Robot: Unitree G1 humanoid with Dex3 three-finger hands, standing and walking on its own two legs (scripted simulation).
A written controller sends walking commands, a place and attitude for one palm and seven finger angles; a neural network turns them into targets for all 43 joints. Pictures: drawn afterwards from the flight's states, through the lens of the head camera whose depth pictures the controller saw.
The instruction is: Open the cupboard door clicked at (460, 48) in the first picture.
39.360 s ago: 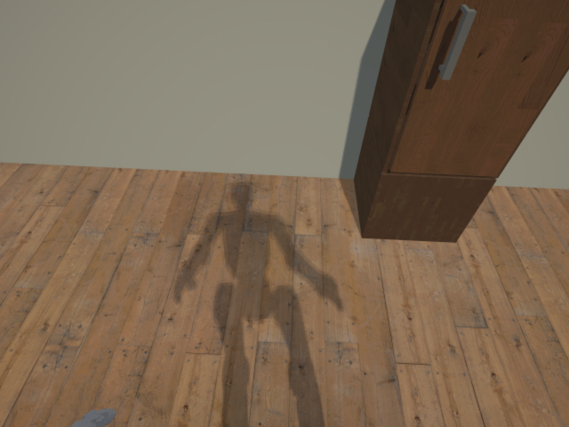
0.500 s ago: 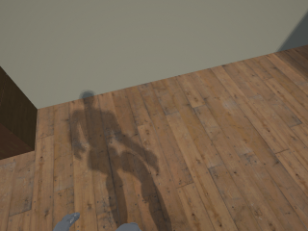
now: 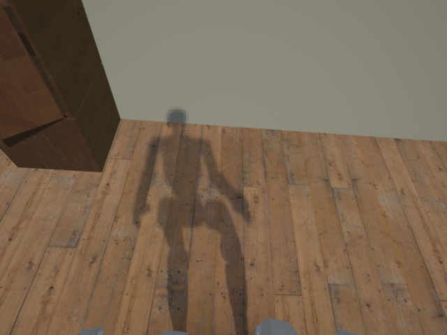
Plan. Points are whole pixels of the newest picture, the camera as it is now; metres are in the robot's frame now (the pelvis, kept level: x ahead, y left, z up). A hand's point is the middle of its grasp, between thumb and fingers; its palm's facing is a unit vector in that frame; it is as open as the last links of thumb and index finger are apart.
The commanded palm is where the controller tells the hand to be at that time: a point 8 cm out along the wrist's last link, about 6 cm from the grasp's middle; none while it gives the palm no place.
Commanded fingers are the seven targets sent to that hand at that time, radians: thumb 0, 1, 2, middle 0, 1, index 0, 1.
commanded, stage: turn to face it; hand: left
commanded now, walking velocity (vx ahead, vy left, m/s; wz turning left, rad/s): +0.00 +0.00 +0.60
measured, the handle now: out of the picture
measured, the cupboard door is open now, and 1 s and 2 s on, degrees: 38 38 38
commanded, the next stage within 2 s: take the last steps up to it in 1.00 s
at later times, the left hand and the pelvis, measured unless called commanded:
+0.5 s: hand out of the picture +0.02 +0.17 -0.16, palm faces +0.33 -0.92 -0.22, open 7.4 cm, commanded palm none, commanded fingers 0.00 0.90 0.90 -0.20 -0.30 -0.20 -0.30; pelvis +0.01 -0.03 +0.00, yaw +20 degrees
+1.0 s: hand out of the picture -0.01 +0.19 -0.16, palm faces +0.54 -0.80 -0.27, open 7.4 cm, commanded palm none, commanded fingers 0.00 0.90 0.90 -0.20 -0.30 -0.20 -0.30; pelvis +0.03 -0.03 -0.01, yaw +32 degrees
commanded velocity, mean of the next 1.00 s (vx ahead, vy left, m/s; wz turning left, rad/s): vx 0.00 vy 0.00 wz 0.47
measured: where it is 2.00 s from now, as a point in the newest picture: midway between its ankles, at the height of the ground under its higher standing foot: (167, 331)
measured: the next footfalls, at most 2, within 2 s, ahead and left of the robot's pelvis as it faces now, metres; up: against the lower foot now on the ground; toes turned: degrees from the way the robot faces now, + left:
right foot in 0.22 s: +0.06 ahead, -0.16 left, +0.00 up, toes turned +7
left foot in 0.56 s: +0.03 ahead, +0.11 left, +0.00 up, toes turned +27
